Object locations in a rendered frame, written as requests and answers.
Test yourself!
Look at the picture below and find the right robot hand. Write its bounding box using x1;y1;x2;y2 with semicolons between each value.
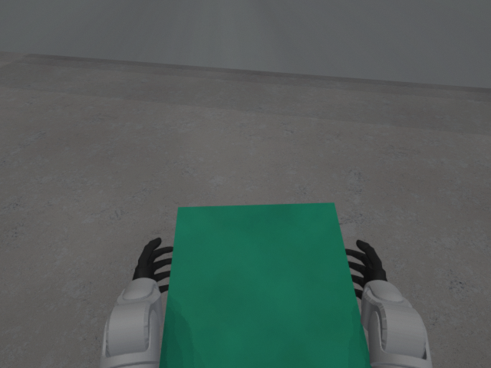
345;240;387;299

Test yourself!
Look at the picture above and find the carton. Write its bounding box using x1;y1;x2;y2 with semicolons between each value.
159;202;372;368

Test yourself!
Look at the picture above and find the left robot hand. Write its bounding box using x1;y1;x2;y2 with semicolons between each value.
132;238;173;293

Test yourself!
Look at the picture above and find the left robot forearm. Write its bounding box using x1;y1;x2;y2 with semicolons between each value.
99;278;163;368

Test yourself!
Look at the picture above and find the right robot forearm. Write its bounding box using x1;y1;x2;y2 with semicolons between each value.
361;280;433;368

